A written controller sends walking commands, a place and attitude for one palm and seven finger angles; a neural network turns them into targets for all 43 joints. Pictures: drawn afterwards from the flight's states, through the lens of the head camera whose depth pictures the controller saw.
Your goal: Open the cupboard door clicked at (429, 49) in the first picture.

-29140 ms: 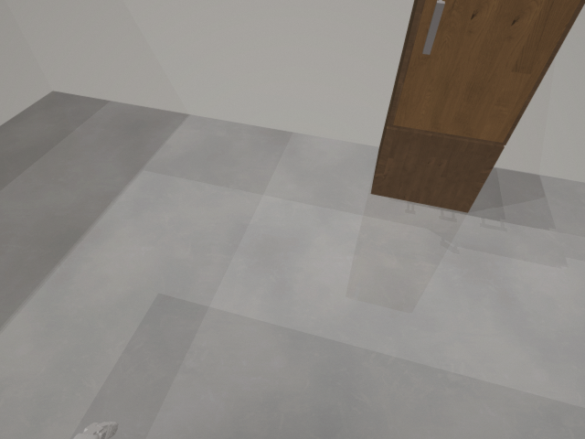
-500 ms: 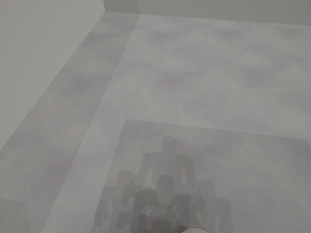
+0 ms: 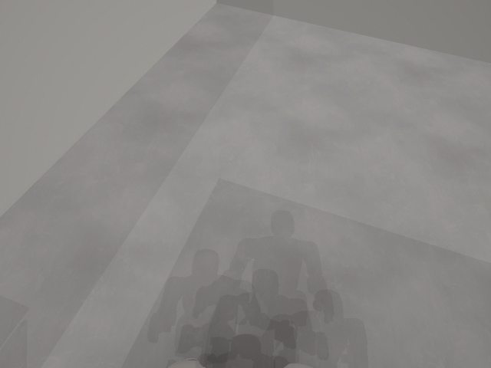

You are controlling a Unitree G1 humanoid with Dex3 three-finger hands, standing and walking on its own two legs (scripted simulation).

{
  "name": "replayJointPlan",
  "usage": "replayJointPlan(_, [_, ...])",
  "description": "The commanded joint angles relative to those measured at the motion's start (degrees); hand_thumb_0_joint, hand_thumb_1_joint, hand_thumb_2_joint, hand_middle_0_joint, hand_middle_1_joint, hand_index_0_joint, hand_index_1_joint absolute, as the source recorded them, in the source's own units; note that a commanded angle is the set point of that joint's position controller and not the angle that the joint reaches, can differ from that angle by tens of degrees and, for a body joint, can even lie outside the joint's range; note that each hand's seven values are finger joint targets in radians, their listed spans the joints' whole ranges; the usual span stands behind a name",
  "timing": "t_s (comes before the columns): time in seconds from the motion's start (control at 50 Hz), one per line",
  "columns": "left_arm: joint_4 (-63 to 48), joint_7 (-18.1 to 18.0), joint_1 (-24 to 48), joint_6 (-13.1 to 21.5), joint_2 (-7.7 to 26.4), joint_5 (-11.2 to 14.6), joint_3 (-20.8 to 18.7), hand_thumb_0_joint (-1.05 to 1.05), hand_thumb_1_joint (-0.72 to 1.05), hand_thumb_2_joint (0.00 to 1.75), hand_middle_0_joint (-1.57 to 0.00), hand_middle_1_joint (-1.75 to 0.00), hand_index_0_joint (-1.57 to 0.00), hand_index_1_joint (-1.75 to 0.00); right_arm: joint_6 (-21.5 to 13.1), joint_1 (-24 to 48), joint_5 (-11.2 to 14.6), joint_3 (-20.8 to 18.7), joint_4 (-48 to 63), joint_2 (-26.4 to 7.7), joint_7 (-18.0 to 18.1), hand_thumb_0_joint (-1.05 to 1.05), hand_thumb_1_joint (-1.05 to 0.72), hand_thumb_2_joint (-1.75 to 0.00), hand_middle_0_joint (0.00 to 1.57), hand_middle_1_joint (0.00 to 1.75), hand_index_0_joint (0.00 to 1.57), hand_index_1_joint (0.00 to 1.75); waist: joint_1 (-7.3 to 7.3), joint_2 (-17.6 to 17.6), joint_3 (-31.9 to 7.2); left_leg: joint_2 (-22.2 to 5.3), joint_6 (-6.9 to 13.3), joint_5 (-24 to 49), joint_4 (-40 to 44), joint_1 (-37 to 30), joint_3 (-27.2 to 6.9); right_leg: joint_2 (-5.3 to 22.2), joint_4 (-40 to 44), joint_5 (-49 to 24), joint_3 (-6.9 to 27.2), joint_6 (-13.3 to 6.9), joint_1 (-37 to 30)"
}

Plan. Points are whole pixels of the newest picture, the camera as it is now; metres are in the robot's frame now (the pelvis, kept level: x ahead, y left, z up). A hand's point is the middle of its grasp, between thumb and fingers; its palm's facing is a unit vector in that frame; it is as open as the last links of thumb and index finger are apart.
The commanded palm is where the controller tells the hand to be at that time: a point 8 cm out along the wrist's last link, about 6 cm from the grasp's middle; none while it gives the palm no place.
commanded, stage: turn to face it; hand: left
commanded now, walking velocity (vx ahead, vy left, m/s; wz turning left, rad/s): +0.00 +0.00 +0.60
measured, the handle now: out of the picture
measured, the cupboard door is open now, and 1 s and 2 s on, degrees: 42 42 42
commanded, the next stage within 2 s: none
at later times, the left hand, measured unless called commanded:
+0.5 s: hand out of the picture +0.03 +0.15 -0.15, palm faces +0.33 -0.91 -0.26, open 7.4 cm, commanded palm none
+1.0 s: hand out of the picture +0.05 +0.12 -0.14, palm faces +0.58 -0.77 -0.28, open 7.4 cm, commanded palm none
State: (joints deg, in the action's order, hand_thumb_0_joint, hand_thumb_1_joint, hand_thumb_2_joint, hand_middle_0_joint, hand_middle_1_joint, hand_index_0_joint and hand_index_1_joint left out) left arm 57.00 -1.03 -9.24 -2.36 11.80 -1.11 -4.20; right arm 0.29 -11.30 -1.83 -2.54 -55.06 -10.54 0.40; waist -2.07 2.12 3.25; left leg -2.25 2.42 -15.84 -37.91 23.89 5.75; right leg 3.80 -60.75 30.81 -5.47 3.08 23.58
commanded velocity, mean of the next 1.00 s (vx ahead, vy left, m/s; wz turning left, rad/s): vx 0.00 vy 0.00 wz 0.60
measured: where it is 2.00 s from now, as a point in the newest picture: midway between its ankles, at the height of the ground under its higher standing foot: outside the picture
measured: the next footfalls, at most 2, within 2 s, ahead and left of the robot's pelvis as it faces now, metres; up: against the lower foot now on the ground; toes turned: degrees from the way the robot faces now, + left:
right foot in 0.22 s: +0.08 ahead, -0.17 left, +0.00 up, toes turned +5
left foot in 0.54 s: +0.05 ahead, +0.06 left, +0.00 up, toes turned +27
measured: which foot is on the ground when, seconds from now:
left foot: down 0.00-0.22, up 0.24-0.52, down 0.54-0.86, up 0.88-1.00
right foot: up 0.00-0.20, down 0.22-0.54, up 0.56-0.84, down 0.86-1.00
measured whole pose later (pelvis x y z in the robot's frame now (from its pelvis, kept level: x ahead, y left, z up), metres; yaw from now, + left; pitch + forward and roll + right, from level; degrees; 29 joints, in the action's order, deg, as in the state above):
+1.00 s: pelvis +0.09 -0.10 +0.01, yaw +38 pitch +1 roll +1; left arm 49.0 -1.3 -10.1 -1.2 11.5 -1.7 -2.7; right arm 5.0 -8.5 -0.9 -4.9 -52.8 -14.8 -1.3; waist -1.8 -0.6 6.2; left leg -0.4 -3.0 -27.9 -63.3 28.4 0.7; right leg 5.7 -33.7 19.0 -6.1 0.9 15.3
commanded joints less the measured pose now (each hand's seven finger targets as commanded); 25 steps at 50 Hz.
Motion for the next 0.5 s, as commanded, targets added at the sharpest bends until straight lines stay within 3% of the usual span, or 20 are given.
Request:
replayJointPlan(0.0, [-6.52,0.38,1.05,1.67,3.76,0.36,-0.77,0.00,0.90,0.90,-0.20,-0.30,-0.20,-0.30,-0.76,-3.91,-0.08,-2.72,3.29,-12.03,1.13,0.00,-0.90,-0.90,0.20,0.30,0.20,0.30,0.46,-9.34,-8.50,-14.84,7.04,27.95,16.43,-14.81,-19.12,1.01,-0.65,-4.16,5.14,1.37,7.80])
replayJointPlan(0.04, [-7.09,0.44,1.24,1.41,3.75,0.39,-0.58,0.00,0.90,0.90,-0.20,-0.30,-0.20,-0.30,-0.42,-2.73,-0.03,-3.10,3.88,-12.95,0.94,0.00,-0.90,-0.90,0.20,0.30,0.20,0.30,0.34,-10.06,-8.28,-13.24,6.40,26.01,16.21,-13.76,-17.21,-0.11,6.51,-3.94,4.09,1.28,4.02])
replayJointPlan(0.08, [-7.66,0.39,0.35,1.23,4.00,0.44,-0.54,0.00,0.90,0.90,-0.20,-0.30,-0.20,-0.30,0.19,-1.38,-0.08,-3.63,4.61,-13.67,0.57,0.00,-0.90,-0.90,0.20,0.30,0.20,0.30,0.48,-11.00,-8.46,-12.27,6.21,22.35,16.23,-11.79,-18.30,-1.48,13.66,-4.41,3.03,1.00,-0.50])
replayJointPlan(0.1, [-7.78,0.37,-0.79,1.26,4.18,0.45,-0.64,0.00,0.90,0.90,-0.20,-0.30,-0.20,-0.30,0.52,-0.20,-0.04,-3.89,5.24,-14.09,0.44,0.00,-0.90,-0.90,0.20,0.30,0.20,0.30,0.88,-12.19,-8.12,-11.76,5.91,19.87,15.98,-9.56,-19.07,-2.22,17.06,-5.54,2.48,0.76,-3.50])
replayJointPlan(0.14, [-7.31,0.43,-5.22,1.67,5.36,0.32,-1.01,0.00,0.90,0.90,-0.20,-0.30,-0.20,-0.30,1.08,3.31,0.35,-4.22,6.60,-14.22,0.11,0.00,-0.90,-0.90,0.20,0.30,0.20,0.30,3.24,-11.22,-7.44,-8.95,3.60,13.35,13.66,-4.73,-17.88,-3.23,27.63,-12.92,1.28,0.47,-10.74])
replayJointPlan(0.16, [-7.25,0.13,-7.13,2.06,7.32,0.10,-1.52,0.00,0.90,0.90,-0.20,-0.30,-0.20,-0.30,1.33,4.57,0.73,-4.21,7.54,-12.68,-0.09,0.00,-0.90,-0.90,0.20,0.30,0.20,0.30,4.35,-7.64,-6.77,-5.75,1.15,6.34,9.98,0.95,-16.45,-0.51,36.36,-16.10,3.41,-0.22,-16.85])
replayJointPlan(0.18, [-7.47,-0.39,-8.79,2.55,12.70,-0.80,-2.61,0.00,0.90,0.90,-0.20,-0.30,-0.20,-0.30,1.53,5.03,1.26,-3.66,8.94,-8.95,-0.61,0.00,-0.90,-0.90,0.20,0.30,0.20,0.30,5.30,8.25,-5.95,1.77,-3.25,-7.26,-1.80,11.38,-9.00,13.14,45.30,-13.32,18.82,-4.76,-21.59])
replayJointPlan(0.2, [-8.58,-0.49,-7.52,2.51,16.15,-0.97,-2.74,0.00,0.90,0.90,-0.20,-0.30,-0.20,-0.30,1.38,6.60,1.04,-3.50,10.57,-8.27,-1.10,0.00,-0.90,-0.90,0.20,0.30,0.20,0.30,5.97,17.34,-4.69,4.59,-4.81,-19.91,-18.03,12.35,-4.87,25.03,48.40,-18.40,27.10,-11.35,-16.34])
replayJointPlan(0.22, [-9.38,-0.73,-5.67,2.77,14.52,-0.75,-2.29,0.00,0.90,0.90,-0.20,-0.30,-0.20,-0.30,1.79,6.05,0.80,-3.71,10.18,-9.35,-1.27,0.00,-0.90,-0.90,0.20,0.30,0.20,0.30,4.60,12.39,-4.31,2.14,-4.26,-17.57,-27.47,11.04,-7.49,23.76,46.33,-19.72,23.66,-12.97,-12.12])
replayJointPlan(0.24, [-9.85,-1.14,-2.83,2.69,12.04,-0.61,-2.10,0.00,0.90,0.90,-0.20,-0.30,-0.20,-0.30,2.30,6.19,0.89,-3.94,9.38,-8.36,-1.24,0.00,-0.90,-0.90,0.20,0.30,0.20,0.30,2.93,12.03,-3.57,0.92,-4.69,-15.39,-32.01,11.94,-7.41,21.05,44.23,-26.26,20.18,-12.23,-12.08])
replayJointPlan(0.26, [-10.07,-1.06,-0.87,2.72,10.42,-0.51,-1.30,0.00,0.90,0.90,-0.20,-0.30,-0.20,-0.30,2.46,6.00,0.79,-3.46,8.47,-8.23,-1.49,0.00,-0.90,-0.90,0.20,0.30,0.20,0.30,1.89,11.63,-1.85,-0.60,-5.41,-12.94,-32.32,11.82,-6.69,17.86,41.63,-34.15,12.98,-11.19,-12.53])
replayJointPlan(0.28, [-10.06,-0.85,-1.09,2.94,9.46,-0.53,-0.99,0.00,0.90,0.90,-0.20,-0.30,-0.20,-0.30,2.42,6.20,0.86,-3.01,8.47,-7.25,-1.77,0.00,-0.90,-0.90,0.20,0.30,0.20,0.30,1.71,10.96,-2.08,-0.27,-5.97,-12.19,-28.49,11.17,-5.21,15.47,39.58,-42.78,7.90,-9.98,-14.71])
replayJointPlan(0.3, [-9.77,-0.78,-2.19,3.15,9.67,-0.53,-1.02,0.00,0.90,0.90,-0.20,-0.30,-0.20,-0.30,2.45,6.67,1.03,-2.70,8.43,-6.70,-1.93,0.00,-0.90,-0.90,0.20,0.30,0.20,0.30,2.16,11.12,-2.87,-0.12,-6.22,-11.79,-24.32,9.90,-3.76,15.08,38.23,-47.97,5.26,-9.43,-16.98])
replayJointPlan(0.36, [-8.47,-0.71,-6.66,3.31,11.63,-0.55,-1.43,0.00,0.90,0.90,-0.20,-0.30,-0.20,-0.30,2.12,9.52,1.24,-1.72,8.84,-5.22,-2.43,0.00,-0.90,-0.90,0.20,0.30,0.20,0.30,4.37,9.21,-4.87,1.49,-6.15,-10.25,-11.52,6.14,0.31,14.92,34.97,-58.22,2.47,-8.37,-23.26])
replayJointPlan(0.4, [-8.06,-0.69,-7.65,3.29,12.83,-0.55,-1.68,0.00,0.90,0.90,-0.20,-0.30,-0.20,-0.30,1.99,10.24,1.36,-1.46,9.28,-5.40,-2.44,0.00,-0.90,-0.90,0.20,0.30,0.20,0.30,4.85,9.96,-5.39,2.08,-5.55,-9.70,-6.33,3.37,1.45,15.97,33.64,-59.95,1.88,-8.55,-24.16])
replayJointPlan(0.44, [-7.87,-0.55,-6.98,3.17,13.24,-0.50,-1.92,0.00,0.90,0.90,-0.20,-0.30,-0.20,-0.30,1.84,8.84,1.42,-1.53,9.17,-6.02,-2.37,0.00,-0.90,-0.90,0.20,0.30,0.20,0.30,3.89,10.49,-6.48,2.44,-4.83,-6.72,-0.21,-0.68,2.10,16.06,31.12,-58.66,0.49,-7.56,-23.45])
replayJointPlan(0.48, [-8.59,-0.27,-5.25,3.20,13.59,0.17,-2.18,0.00,0.90,0.90,-0.20,-0.30,-0.20,-0.30,1.41,3.52,0.89,-2.11,8.10,-8.55,-2.08,0.00,-0.90,-0.90,0.20,0.30,0.20,0.30,0.38,7.20,-8.79,2.69,-3.40,3.45,10.11,-12.00,2.19,15.23,22.84,-55.60,-2.85,-4.58,-17.91])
